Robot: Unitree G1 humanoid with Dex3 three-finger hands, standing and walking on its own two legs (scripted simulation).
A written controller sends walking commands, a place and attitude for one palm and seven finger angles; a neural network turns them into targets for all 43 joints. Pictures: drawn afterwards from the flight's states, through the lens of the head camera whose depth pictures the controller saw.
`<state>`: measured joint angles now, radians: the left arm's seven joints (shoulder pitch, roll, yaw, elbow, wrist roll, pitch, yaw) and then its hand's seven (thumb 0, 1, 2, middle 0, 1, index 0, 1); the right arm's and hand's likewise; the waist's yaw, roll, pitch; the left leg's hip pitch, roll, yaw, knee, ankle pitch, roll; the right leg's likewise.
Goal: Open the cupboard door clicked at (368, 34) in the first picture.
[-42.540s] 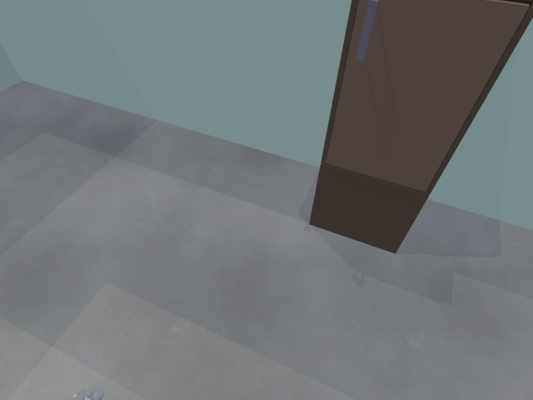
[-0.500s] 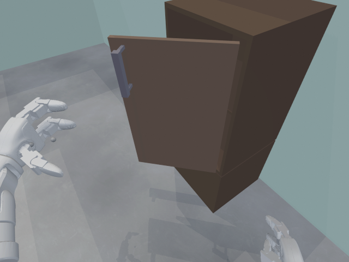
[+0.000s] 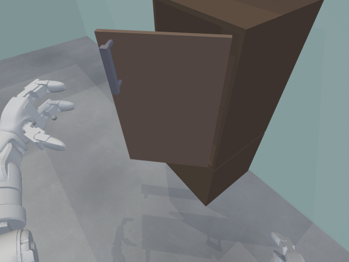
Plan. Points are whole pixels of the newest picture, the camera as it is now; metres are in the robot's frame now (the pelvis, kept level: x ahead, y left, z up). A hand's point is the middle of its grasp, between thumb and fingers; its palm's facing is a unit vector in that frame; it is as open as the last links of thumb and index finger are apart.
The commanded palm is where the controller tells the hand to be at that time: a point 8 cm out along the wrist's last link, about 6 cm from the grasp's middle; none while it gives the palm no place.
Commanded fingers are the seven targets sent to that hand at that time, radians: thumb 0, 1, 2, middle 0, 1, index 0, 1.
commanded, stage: move the hooked fingers beside the handle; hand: left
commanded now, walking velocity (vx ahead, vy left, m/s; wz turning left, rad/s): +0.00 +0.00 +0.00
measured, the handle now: (112, 67) +0.59 +0.21 +0.16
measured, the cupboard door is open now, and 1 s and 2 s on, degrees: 44 44 44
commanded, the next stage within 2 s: slide the fingers in behind the handle in 1.90 s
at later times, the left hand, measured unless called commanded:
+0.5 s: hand (71, 93) +0.44 +0.27 +0.18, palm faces -0.04 -1.00 +0.00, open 14.0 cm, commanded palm +0.43 +0.33 +0.17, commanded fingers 0.00 -0.50 0.30 -0.30 -1.20 -0.30 -1.20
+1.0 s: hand (80, 76) +0.51 +0.27 +0.18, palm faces -0.04 -1.00 +0.00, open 14.0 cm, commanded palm +0.51 +0.33 +0.16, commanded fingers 0.00 -0.50 0.30 -0.30 -1.20 -0.30 -1.20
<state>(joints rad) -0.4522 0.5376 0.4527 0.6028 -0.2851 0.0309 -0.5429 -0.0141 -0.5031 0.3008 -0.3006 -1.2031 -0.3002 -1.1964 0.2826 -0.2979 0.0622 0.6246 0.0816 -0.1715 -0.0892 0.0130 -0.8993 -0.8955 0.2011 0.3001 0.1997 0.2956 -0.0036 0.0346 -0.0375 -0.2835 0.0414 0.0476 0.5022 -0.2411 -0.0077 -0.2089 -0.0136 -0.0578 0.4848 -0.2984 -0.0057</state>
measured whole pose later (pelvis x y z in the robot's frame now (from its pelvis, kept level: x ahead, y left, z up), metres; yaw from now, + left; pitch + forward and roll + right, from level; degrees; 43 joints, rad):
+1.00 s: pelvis +0.00 +0.01 -0.02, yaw -1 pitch +14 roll -2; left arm -1.12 0.85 0.46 1.34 -0.08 -0.15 -0.54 -0.01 -0.50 0.30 -0.30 -1.20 -0.30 -1.20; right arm 0.42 -0.32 0.04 0.68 0.04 0.00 -0.09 0.01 -0.90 -0.89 0.20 0.30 0.20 0.30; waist -0.18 0.02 -0.05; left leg -0.62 0.07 0.04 0.67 -0.30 0.00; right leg -0.52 0.01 -0.05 0.60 -0.32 0.01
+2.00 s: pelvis +0.03 +0.01 -0.02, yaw -1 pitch +18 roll -3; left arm -1.12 0.87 0.50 1.30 -0.07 -0.11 -0.56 -0.01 -0.50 0.30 -0.30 -1.20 -0.30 -1.20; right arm 0.41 -0.31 0.05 0.61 0.03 0.07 -0.05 0.00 -0.90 -0.89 0.20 0.30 0.20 0.30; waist -0.18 0.03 -0.09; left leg -0.69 0.08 0.03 0.74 -0.36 0.01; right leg -0.57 0.02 -0.05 0.62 -0.36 0.01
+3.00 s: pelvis +0.02 +0.02 -0.02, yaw -1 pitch +16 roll -3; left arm -1.10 0.65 0.41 1.22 -0.09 -0.13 -0.39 -0.01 -0.50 0.30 -0.30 -1.20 -0.30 -1.20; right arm 0.43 -0.29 0.03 0.66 0.01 0.01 -0.03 0.00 -0.90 -0.89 0.20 0.30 0.20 0.30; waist -0.17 0.04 -0.10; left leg -0.66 0.07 0.03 0.73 -0.35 0.01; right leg -0.55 0.01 -0.05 0.63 -0.36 0.01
